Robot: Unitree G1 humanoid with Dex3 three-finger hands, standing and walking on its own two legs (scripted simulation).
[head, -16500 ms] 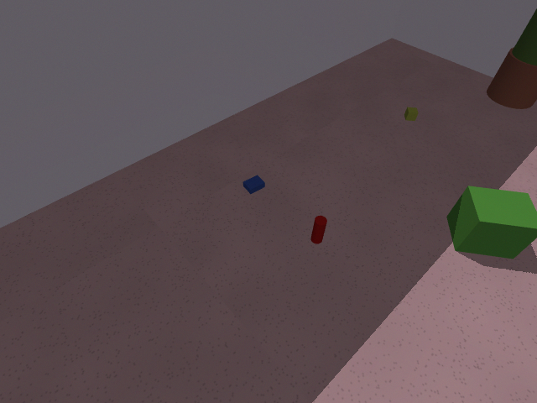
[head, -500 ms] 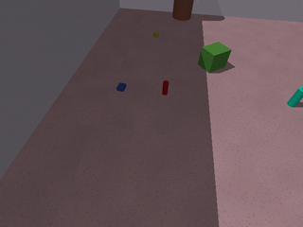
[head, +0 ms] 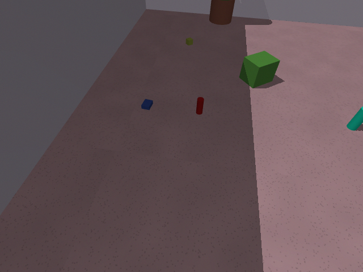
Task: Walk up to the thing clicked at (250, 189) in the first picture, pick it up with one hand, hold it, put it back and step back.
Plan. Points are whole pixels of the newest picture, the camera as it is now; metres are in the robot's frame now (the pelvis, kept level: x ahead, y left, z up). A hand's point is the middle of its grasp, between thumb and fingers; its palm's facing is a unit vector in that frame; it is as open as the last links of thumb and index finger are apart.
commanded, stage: stand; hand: left
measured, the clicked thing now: (147, 104) +1.51 +0.25 -0.77
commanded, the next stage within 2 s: walk up in 0.88 s
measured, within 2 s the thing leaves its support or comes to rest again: neither
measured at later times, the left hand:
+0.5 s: hand out of the picture +0.08 +0.26 -0.16, palm faces -0.03 -0.94 -0.35, open 7.4 cm
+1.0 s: hand out of the picture +0.08 +0.26 -0.15, palm faces -0.06 -0.94 -0.35, open 7.4 cm
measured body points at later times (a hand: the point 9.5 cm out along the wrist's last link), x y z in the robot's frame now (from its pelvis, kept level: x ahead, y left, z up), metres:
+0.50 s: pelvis +0.00 +0.00 +0.00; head +0.01 +0.00 +0.45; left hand +0.08 +0.30 -0.13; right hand +0.08 -0.30 -0.13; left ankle +0.00 +0.13 -0.75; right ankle +0.01 -0.14 -0.75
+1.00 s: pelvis +0.01 -0.01 +0.00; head +0.02 -0.01 +0.45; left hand +0.08 +0.31 -0.12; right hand +0.07 -0.32 -0.13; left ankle -0.01 +0.13 -0.74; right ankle +0.00 -0.13 -0.72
